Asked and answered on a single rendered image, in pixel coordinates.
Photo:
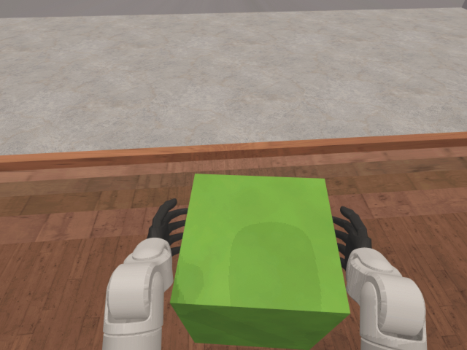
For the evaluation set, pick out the right robot hand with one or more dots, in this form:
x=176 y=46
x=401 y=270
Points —
x=357 y=237

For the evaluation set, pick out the robot left forearm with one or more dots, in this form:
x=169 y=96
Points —
x=133 y=314

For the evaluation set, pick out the carton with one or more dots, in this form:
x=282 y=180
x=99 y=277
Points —
x=259 y=263

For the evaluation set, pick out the left robot hand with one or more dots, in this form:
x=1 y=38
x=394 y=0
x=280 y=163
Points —
x=161 y=227

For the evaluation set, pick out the robot right forearm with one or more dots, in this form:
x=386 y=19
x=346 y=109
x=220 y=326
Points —
x=392 y=308

